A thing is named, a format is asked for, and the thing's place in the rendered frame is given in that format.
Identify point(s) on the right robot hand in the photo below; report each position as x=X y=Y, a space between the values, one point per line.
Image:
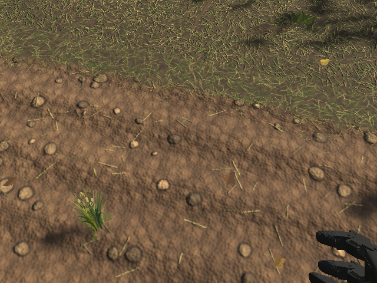
x=354 y=244

